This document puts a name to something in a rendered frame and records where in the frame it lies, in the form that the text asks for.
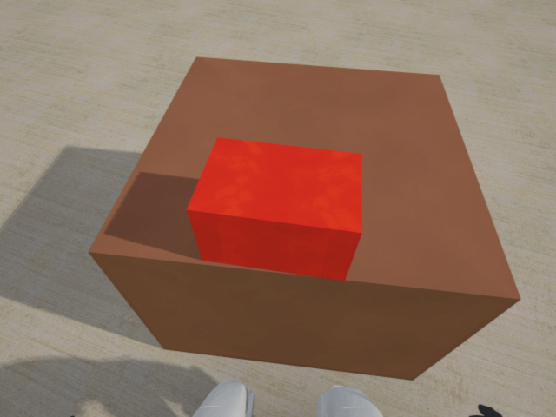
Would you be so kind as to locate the carton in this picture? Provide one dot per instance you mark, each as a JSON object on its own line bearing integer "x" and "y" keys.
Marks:
{"x": 277, "y": 207}

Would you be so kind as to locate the robot thigh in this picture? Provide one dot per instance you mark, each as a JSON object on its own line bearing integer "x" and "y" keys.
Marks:
{"x": 228, "y": 399}
{"x": 346, "y": 402}

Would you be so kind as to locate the robot right thigh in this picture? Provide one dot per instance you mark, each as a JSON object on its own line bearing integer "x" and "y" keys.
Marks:
{"x": 346, "y": 402}

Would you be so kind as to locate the pedestal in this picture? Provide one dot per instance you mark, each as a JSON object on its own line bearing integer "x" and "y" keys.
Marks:
{"x": 428, "y": 273}

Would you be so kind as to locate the robot left thigh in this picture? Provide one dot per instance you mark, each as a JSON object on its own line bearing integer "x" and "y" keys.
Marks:
{"x": 228, "y": 399}

